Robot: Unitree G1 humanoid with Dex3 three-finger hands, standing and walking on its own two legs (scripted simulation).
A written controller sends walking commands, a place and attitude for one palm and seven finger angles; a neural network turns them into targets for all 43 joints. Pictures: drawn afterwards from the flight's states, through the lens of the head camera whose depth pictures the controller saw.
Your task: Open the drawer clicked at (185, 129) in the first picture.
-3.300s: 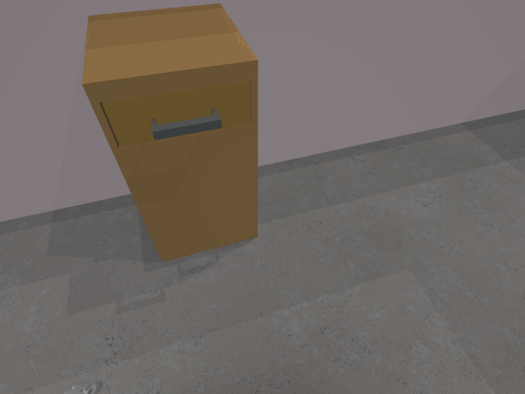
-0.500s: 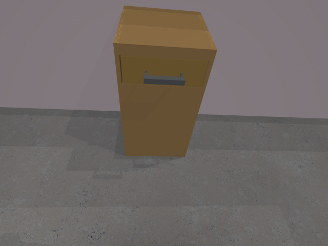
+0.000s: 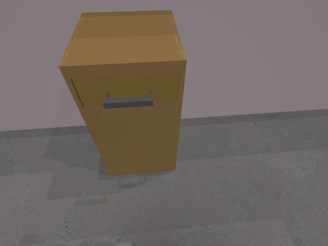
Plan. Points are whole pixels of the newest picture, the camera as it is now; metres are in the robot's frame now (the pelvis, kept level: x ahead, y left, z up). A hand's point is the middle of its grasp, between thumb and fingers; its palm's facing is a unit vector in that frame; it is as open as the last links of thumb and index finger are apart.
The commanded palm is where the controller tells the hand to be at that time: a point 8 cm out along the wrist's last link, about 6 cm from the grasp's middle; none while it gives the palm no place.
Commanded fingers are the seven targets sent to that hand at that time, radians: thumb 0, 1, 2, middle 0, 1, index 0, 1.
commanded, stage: take the last steps up to it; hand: left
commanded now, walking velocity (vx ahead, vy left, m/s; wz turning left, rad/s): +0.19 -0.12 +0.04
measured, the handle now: (128, 97) +0.63 +0.15 -0.05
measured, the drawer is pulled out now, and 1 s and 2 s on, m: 0.00 0.00 0.00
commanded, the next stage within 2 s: come to a stop and stand still in 0.06 s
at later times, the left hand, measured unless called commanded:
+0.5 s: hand out of the picture +0.14 +0.14 -0.17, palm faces +0.05 -0.96 -0.26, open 7.3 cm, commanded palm none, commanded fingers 0.00 0.90 0.90 -0.20 -0.30 -0.20 -0.30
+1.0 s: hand out of the picture +0.11 +0.18 -0.17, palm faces +0.10 -0.97 -0.22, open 7.4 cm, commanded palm none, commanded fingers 0.00 0.90 0.90 -0.20 -0.30 -0.20 -0.30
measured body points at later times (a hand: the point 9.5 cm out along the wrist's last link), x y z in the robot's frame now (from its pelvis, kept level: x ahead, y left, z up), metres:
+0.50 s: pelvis +0.13 -0.06 -0.01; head +0.16 -0.08 +0.44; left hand +0.14 +0.19 -0.15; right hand +0.18 -0.30 -0.17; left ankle +0.12 +0.08 -0.73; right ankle +0.17 -0.18 -0.73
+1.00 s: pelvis +0.08 -0.03 +0.01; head +0.08 -0.01 +0.46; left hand +0.10 +0.23 -0.15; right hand +0.14 -0.27 -0.14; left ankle +0.04 +0.09 -0.73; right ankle +0.15 -0.17 -0.71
